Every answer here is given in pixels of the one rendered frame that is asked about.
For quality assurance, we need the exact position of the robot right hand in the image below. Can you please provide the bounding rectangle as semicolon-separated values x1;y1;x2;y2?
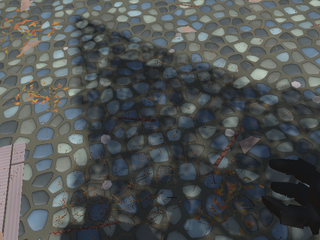
261;158;320;235

